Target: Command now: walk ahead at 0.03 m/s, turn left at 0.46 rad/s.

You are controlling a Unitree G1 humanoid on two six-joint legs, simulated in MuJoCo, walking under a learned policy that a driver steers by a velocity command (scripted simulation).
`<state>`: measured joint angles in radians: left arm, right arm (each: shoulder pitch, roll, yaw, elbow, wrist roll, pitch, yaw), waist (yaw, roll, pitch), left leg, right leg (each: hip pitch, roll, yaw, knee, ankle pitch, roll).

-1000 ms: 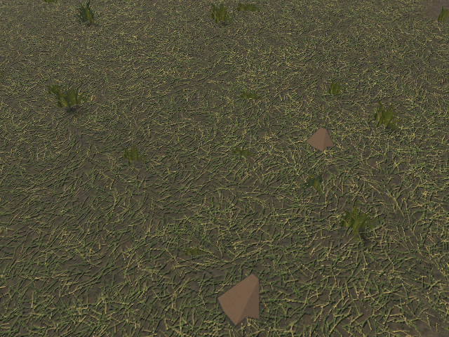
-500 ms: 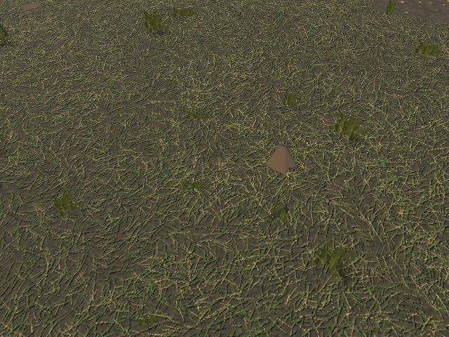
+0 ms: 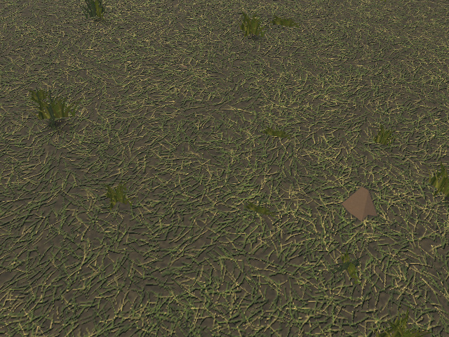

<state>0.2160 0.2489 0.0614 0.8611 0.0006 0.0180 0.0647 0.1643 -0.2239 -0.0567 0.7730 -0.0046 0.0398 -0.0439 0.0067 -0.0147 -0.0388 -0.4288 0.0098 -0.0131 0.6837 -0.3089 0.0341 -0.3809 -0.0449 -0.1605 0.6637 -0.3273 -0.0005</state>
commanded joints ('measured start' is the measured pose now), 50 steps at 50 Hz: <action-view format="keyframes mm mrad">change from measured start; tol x32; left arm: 1 -194 59 17 -153 13 -15 8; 50 85 101 26 -58 -16 -107 -64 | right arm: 1 261 -203 -64 -25 -13 -11 0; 50 42 -115 -37 -115 7 -128 66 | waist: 1 -148 313 -20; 20 90 -214 -119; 39 53 -82 103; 44 -148 228 -456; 50 12 100 -31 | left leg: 1 398 334 -628 -377 254 313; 17 29 102 -460 -342 -266 166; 22 -633 -17 -214 459 -139 30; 41 112 -70 106 -167 165 102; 44 928 391 -793 -313 114 372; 50 273 203 -253 -477 332 238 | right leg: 1 -500 94 132 392 -342 56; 11 -180 74 206 74 169 52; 18 209 57 205 -240 74 -8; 20 585 -313 727 -397 -334 -173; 41 374 -217 64 -171 918 -120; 42 209 -183 29 51 873 -84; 44 -346 49 220 683 -265 -15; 50 -255 -120 218 501 44 -16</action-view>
